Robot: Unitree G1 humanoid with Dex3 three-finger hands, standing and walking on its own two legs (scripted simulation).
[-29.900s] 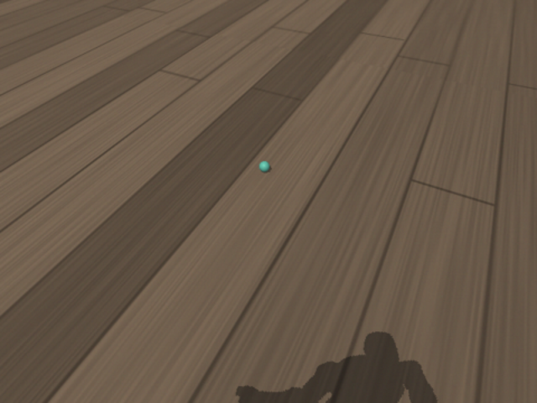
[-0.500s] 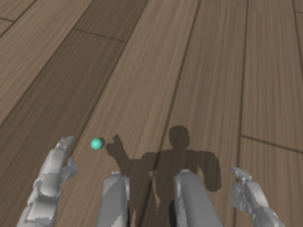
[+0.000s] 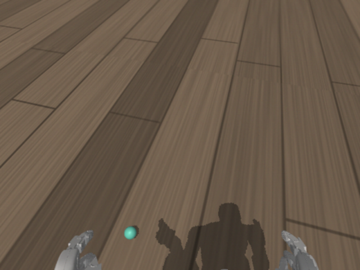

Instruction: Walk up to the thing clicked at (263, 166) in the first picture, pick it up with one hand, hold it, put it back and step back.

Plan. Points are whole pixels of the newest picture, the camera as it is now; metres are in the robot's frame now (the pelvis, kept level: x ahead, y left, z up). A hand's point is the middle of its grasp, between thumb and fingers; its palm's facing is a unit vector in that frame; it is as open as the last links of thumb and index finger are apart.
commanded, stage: home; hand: left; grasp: from above
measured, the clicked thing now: (130, 232) +0.44 +0.24 -0.67
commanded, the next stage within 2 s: none
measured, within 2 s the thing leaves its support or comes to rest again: neither
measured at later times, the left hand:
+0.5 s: hand out of the picture +0.17 +0.18 -0.03, palm faces +0.08 -0.98 -0.19, open 7.4 cm
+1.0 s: hand out of the picture +0.17 +0.18 -0.03, palm faces +0.06 -0.98 -0.19, open 7.4 cm
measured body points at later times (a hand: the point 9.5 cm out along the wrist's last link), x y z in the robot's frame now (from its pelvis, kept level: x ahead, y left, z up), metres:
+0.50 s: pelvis +0.01 -0.01 +0.02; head +0.03 +0.00 +0.47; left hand +0.16 +0.23 -0.01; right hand +0.19 -0.24 -0.04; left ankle +0.02 +0.12 -0.66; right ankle +0.01 -0.13 -0.66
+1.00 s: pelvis +0.01 +0.00 +0.02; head +0.02 +0.01 +0.47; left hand +0.16 +0.23 -0.01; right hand +0.17 -0.24 -0.04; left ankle +0.02 +0.12 -0.66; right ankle +0.01 -0.13 -0.66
